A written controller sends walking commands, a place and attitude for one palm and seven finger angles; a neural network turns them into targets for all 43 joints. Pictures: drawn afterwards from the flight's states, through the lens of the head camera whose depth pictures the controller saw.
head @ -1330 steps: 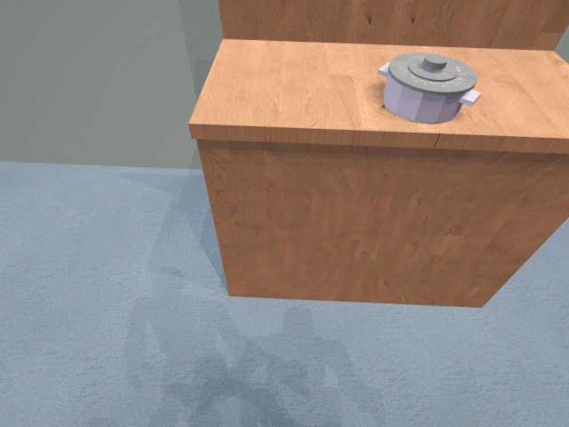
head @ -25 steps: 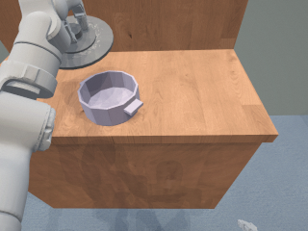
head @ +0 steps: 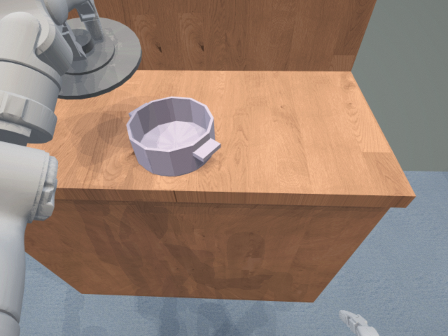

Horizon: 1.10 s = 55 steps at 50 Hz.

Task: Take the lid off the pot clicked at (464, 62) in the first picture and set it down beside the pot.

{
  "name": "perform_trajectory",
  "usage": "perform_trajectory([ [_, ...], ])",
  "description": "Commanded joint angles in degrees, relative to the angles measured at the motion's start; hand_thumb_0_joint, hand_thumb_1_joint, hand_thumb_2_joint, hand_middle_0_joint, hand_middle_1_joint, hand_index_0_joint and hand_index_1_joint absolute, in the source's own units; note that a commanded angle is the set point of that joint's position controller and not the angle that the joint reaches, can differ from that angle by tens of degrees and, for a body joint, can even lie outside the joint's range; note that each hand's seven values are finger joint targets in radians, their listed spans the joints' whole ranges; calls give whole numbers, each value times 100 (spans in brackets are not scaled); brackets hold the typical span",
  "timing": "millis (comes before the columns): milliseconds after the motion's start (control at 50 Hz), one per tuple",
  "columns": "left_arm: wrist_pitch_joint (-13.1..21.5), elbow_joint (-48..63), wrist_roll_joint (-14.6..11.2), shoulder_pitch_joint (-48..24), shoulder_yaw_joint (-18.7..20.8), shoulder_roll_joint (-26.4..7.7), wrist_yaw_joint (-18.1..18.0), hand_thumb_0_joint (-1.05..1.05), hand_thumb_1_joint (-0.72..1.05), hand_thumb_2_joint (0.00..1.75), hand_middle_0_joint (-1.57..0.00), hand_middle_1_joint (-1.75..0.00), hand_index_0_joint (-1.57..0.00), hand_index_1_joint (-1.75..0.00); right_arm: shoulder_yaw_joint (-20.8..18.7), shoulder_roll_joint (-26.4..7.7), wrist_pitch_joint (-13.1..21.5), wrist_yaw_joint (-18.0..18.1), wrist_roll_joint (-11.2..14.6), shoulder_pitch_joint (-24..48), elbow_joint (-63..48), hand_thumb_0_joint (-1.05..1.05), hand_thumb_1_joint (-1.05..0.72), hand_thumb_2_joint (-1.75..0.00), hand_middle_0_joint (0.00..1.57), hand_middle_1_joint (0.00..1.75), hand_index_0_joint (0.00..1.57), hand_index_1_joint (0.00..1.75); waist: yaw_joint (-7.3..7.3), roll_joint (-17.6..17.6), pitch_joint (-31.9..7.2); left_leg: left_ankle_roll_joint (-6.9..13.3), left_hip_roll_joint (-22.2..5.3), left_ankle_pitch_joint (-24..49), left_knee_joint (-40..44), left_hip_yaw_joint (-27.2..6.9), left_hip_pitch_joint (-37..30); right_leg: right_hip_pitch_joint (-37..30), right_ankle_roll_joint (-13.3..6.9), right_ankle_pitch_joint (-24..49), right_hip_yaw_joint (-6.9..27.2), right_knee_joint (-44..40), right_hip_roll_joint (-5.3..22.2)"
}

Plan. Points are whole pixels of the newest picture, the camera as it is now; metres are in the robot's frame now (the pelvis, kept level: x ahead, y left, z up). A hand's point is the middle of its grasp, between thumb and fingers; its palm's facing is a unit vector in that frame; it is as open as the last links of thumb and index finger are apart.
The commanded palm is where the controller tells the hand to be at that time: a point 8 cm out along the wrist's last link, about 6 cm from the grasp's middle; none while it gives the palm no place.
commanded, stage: move the lid sideways beside the pot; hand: left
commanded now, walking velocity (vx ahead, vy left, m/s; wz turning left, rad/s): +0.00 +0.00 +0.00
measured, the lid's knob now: (77, 42) +0.49 +0.24 +0.29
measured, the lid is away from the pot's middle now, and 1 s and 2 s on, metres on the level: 0.12 0.24 0.23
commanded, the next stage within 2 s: lower the lid onto the table in 1.16 s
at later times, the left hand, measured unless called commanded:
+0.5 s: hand (43, 42) +0.46 +0.27 +0.30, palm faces -0.16 -0.12 -0.98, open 7.5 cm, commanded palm +0.46 +0.27 +0.37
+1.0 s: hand out of the picture +0.46 +0.34 +0.30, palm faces -0.14 -0.14 -0.98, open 7.5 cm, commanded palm +0.45 +0.33 +0.37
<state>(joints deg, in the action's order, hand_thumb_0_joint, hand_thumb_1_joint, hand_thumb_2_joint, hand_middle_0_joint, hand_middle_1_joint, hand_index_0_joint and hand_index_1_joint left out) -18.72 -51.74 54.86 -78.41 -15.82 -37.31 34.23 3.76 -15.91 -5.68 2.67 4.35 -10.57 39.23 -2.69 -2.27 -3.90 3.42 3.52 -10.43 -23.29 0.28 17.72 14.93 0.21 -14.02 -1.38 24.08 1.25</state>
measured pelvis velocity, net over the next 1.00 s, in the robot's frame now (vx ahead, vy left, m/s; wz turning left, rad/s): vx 0.01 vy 0.00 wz -0.01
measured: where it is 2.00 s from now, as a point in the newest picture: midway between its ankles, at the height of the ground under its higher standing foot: outside the picture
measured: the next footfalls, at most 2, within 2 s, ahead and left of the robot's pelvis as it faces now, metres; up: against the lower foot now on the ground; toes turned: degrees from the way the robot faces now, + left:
none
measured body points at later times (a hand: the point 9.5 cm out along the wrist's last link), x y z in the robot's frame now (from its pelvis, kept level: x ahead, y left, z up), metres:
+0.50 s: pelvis +0.00 +0.00 +0.00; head +0.03 -0.01 +0.45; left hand +0.47 +0.27 +0.36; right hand +0.09 -0.27 -0.13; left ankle +0.01 +0.08 -0.74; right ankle -0.02 -0.13 -0.74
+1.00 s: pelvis +0.01 +0.00 +0.00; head +0.06 -0.01 +0.45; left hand +0.46 +0.34 +0.35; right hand +0.11 -0.27 -0.12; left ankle +0.01 +0.08 -0.74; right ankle -0.02 -0.13 -0.74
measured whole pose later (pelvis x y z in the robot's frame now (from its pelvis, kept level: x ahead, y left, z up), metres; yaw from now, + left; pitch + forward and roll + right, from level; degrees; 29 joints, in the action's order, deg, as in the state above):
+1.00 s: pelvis +0.01 +0.00 +0.00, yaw +0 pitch +7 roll -1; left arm -14.4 -58.9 58.7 -78.0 -7.8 -52.5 34.5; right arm 3.1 -17.0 -9.1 3.6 5.3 -12.5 38.8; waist -4.3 -2.2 -2.8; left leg 3.1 2.3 -11.9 -24.4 0.1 19.8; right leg 15.6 0.0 -13.7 -1.4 21.9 0.0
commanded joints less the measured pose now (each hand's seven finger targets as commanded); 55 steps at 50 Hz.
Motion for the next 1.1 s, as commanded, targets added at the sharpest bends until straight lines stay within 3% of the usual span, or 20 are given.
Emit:
perform_trajectory([
  [0,65,1126,260,-3745,755,-1654,-379,0,71,95,-80,-102,-81,-103,-256,-820,157,71,-30,306,-663,0,-90,-90,20,30,20,30,-70,34,-2315,-14,-67,2075,-61,-256,-1704,-174,-313,1390,-16,-212,-284],
  [40,87,683,277,-3679,706,-1682,-363,0,71,95,-80,-102,-81,-103,-227,-814,100,123,-10,336,-645,0,-90,-90,20,30,20,30,-95,253,-1981,28,-45,1458,48,-197,-1388,-173,-317,1199,-34,-250,-263],
  [80,194,1062,168,-3844,577,-1629,-403,0,71,95,-80,-102,-81,-103,-254,-877,136,118,4,339,-692,0,-90,-90,20,30,20,30,-97,-114,-2235,-13,-67,1762,3,-244,-1626,-182,-350,1278,-30,-226,-239],
  [100,256,1435,273,-4220,748,-1860,-438,0,71,95,-80,-102,-81,-103,-262,-829,173,111,-14,311,-711,0,-90,-90,20,30,20,30,-57,-214,-2677,-10,-59,1901,-22,-258,-1797,-304,-316,1297,24,-198,-262],
  [180,297,998,199,-3857,486,-1571,-428,0,71,95,-80,-102,-81,-103,-278,-882,204,132,18,203,-632,0,-90,-90,20,30,20,30,-174,-463,-2236,-41,-92,1966,-72,-311,-1861,61,-364,1139,-49,-283,-292],
  [260,370,696,305,-3960,583,-1728,-423,0,71,95,-80,-102,-81,-103,-263,-853,182,152,22,134,-578,0,-90,-90,20,30,20,30,-182,-324,-2037,-10,-74,1414,75,-293,-1647,104,-350,897,-78,-348,-328],
  [380,517,719,283,-3910,664,-1971,-445,0,71,95,-80,-102,-81,-103,-279,-932,179,183,32,36,-553,0,-90,-90,20,30,20,30,-209,-459,-2303,-11,-79,1959,-42,-252,-1750,-78,-354,1277,-40,-339,-292],
  [400,532,856,399,-4136,907,-2270,-467,0,71,95,-80,-102,-81,-103,-294,-904,176,171,-1,-36,-527,0,-90,-90,20,30,20,30,-156,-347,-2588,9,-77,1891,-31,-240,-1784,-219,-307,1272,7,-316,-310],
  [420,535,534,434,-4013,893,-2277,-450,0,71,95,-80,-102,-81,-103,-294,-902,151,188,7,1,-535,0,-90,-90,20,30,20,30,-183,-248,-2329,43,-76,1833,-50,-220,-1625,-150,-320,1289,-8,-317,-306],
  [440,555,534,457,-3869,1173,-2649,-463,0,71,95,-80,-102,-81,-103,-292,-929,105,192,-11,-67,-532,0,-90,-90,20,30,20,30,-103,-144,-2494,61,-71,1929,-46,-198,-1536,-388,-304,1463,20,-278,-292],
  [520,569,243,520,-3808,1012,-2611,-424,0,71,95,-80,-102,-81,-103,-294,-933,6,198,8,-29,-561,0,-90,-90,20,30,20,30,-160,-220,-2282,81,-92,2020,-96,-103,-1363,-361,-293,1599,27,-267,-261],
  [580,572,531,420,-3713,904,-2487,-415,0,71,95,-80,-102,-81,-103,-320,-970,10,164,34,-52,-608,0,-90,-90,20,30,20,30,-176,-610,-2381,52,-131,2721,-227,-161,-1745,-210,-313,1783,9,-278,-286],
  [700,527,736,544,-3596,1272,-2991,-389,0,71,95,-80,-102,-81,-103,-336,-963,-93,132,12,-135,-614,0,-90,-90,20,30,20,30,-141,-574,-2616,71,-174,3133,-330,-141,-1790,-334,-267,1970,48,-224,-299],
  [780,490,634,444,-3285,1075,-2830,-337,0,71,95,-80,-102,-81,-103,-339,-1008,-173,145,64,-97,-664,0,-90,-90,20,30,20,30,-183,-518,-2378,91,-185,3000,-328,-99,-1720,-263,-280,1965,3,-260,-277],
  [800,499,902,532,-3625,1247,-3108,-369,0,71,95,-80,-102,-81,-103,-334,-992,-182,135,49,-112,-644,0,-90,-90,20,30,20,30,-164,-612,-2612,86,-201,2995,-306,-110,-1778,-335,-252,1929,42,-241,-289],
  [820,498,898,523,-3697,1006,-2825,-368,0,71,95,-80,-102,-81,-103,-340,-959,-169,149,62,-83,-659,0,-90,-90,20,30,20,30,-229,-816,-2521,91,-193,3107,-353,-153,-1919,-112,-274,1857,8,-250,-308],
  [900,516,1153,572,-3627,1421,-3369,-391,0,71,95,-80,-102,-81,-103,-332,-991,-171,151,50,-147,-629,0,-90,-90,20,30,20,30,-168,-874,-2760,66,-221,3383,-389,-172,-2052,-265,-261,1964,33,-233,-317],
  [960,476,715,527,-3410,1075,-2889,-347,0,71,95,-80,-102,-81,-103,-340,-964,-190,156,66,-177,-599,0,-90,-90,20,30,20,30,-239,-831,-2345,59,-227,3145,-362,-220,-1956,17,-265,1679,-48,-302,-338],
  [1040,537,694,611,-3347,1416,-3397,-384,0,71,95,-80,-102,-81,-103,-308,-989,-229,181,52,-158,-617,0,-90,-90,20,30,20,30,-165,-693,-2481,73,-210,2960,-322,-165,-1782,-238,-268,1744,-16,-262,-313],
  [1080,573,794,488,-3314,1166,-3083,-359,0,71,95,-80,-102,-81,-103,-321,-1008,-207,167,81,-127,-637,0,-90,-90,20,30,20,30,-196,-800,-2439,58,-220,3135,-357,-177,-1866,-185,-293,1810,-43,-275,-293],
])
